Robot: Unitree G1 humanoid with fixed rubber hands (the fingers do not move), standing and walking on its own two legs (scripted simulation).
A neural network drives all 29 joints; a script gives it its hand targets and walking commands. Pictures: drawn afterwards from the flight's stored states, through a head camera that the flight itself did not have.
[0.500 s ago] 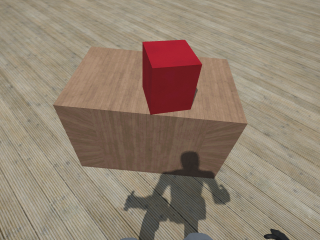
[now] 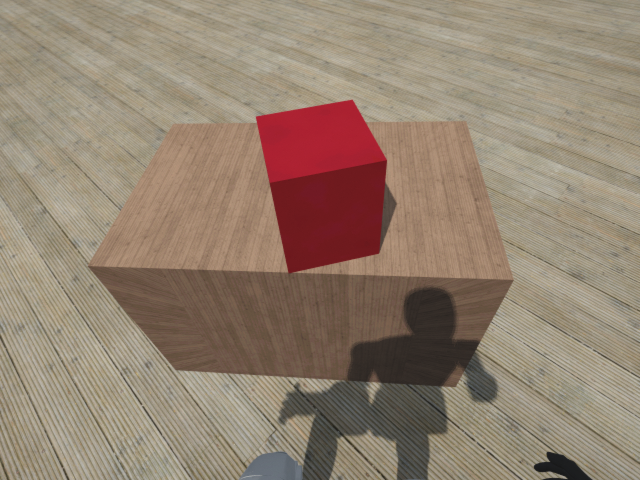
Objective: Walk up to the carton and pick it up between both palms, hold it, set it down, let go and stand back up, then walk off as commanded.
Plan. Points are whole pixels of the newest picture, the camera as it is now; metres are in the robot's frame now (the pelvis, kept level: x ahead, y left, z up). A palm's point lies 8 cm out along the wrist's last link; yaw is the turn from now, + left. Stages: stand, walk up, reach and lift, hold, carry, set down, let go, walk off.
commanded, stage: walk up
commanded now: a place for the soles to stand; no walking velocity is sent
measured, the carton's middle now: (320, 188) +0.65 +0.01 -0.05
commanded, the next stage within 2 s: none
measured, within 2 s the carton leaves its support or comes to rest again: neither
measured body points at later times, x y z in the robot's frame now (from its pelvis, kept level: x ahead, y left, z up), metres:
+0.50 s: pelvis +0.10 +0.03 -0.01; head +0.12 +0.05 +0.44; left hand +0.20 +0.34 -0.11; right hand +0.20 -0.28 -0.09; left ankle +0.17 +0.14 -0.72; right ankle +0.13 -0.11 -0.73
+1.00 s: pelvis +0.11 +0.02 +0.00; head +0.13 +0.02 +0.45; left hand +0.23 +0.33 -0.09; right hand +0.25 -0.28 -0.09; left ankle +0.17 +0.14 -0.72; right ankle +0.13 -0.11 -0.72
